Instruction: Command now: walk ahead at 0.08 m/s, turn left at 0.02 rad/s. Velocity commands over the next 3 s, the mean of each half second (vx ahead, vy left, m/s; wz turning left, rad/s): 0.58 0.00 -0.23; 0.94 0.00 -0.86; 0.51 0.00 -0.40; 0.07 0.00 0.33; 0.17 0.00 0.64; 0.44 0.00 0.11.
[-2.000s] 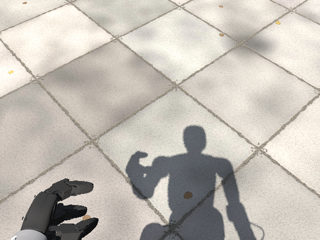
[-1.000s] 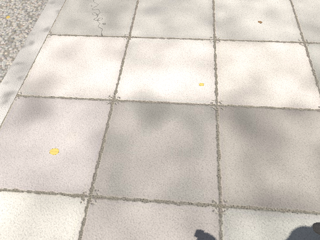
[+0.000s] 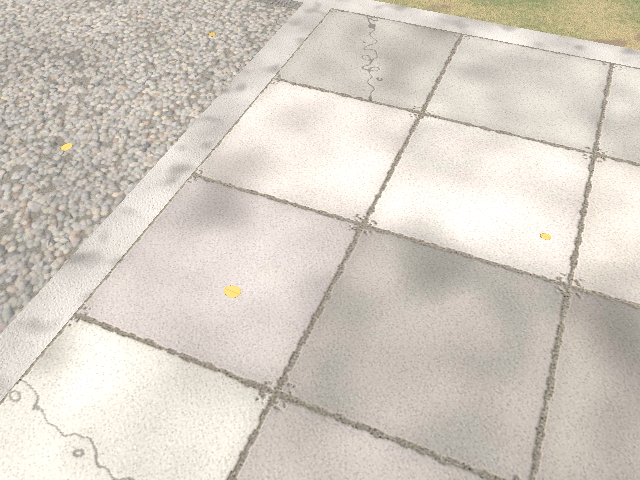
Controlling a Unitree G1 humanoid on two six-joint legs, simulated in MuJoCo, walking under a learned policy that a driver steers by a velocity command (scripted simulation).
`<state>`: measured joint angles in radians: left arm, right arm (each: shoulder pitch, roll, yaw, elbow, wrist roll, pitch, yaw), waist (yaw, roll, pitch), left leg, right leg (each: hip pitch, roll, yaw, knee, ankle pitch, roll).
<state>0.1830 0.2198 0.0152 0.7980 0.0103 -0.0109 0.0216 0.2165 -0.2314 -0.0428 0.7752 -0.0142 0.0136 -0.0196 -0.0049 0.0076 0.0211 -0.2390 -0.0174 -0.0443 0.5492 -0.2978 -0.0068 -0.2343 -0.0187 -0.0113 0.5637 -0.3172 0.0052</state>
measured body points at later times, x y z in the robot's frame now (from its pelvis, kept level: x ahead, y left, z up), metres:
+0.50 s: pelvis +0.16 +0.05 +0.01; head +0.17 +0.06 +0.46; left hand +0.35 +0.28 -0.10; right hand +0.10 -0.21 -0.12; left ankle +0.06 +0.16 -0.73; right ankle +0.20 -0.09 -0.64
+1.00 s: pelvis +0.54 -0.10 +0.00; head +0.56 -0.11 +0.45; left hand +0.67 +0.16 -0.12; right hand +0.62 -0.41 -0.06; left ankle +0.79 -0.01 -0.66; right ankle +0.45 -0.07 -0.73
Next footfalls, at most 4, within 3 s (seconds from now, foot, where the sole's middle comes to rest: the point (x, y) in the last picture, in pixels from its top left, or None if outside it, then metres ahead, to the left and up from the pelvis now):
0.74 right None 0.48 -0.09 -0.77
1.16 left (418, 305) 0.95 -0.21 -0.77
1.58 right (533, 323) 0.89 -0.48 -0.77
1.96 left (426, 289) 1.00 -0.23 -0.77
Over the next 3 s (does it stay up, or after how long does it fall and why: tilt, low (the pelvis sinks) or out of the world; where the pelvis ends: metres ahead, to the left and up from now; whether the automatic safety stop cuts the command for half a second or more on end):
stays up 1.19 -0.34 0.00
